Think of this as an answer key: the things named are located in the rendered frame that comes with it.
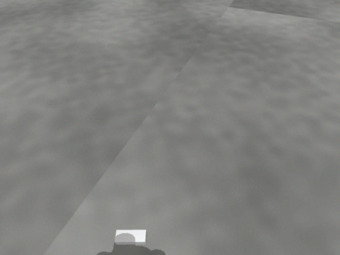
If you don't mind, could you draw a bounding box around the carton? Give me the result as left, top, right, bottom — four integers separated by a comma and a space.
115, 230, 147, 244

